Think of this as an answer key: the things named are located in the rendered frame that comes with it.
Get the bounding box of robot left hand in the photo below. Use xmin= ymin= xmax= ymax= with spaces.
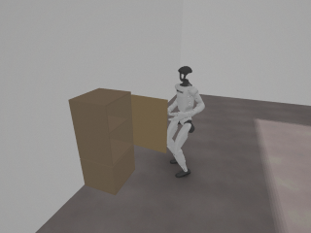
xmin=168 ymin=111 xmax=186 ymax=121

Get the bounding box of robot left upper arm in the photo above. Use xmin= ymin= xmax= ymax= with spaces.
xmin=187 ymin=86 xmax=204 ymax=107

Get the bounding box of robot left thigh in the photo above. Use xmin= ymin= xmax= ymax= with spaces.
xmin=173 ymin=121 xmax=195 ymax=156

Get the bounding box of robot right foot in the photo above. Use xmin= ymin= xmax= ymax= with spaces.
xmin=170 ymin=158 xmax=178 ymax=164

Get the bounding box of left robot forearm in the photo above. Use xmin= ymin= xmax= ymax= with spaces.
xmin=185 ymin=104 xmax=205 ymax=117

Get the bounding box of right robot forearm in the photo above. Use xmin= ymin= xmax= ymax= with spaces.
xmin=167 ymin=99 xmax=178 ymax=114

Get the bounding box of cupboard door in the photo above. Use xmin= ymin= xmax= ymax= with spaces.
xmin=130 ymin=94 xmax=168 ymax=153

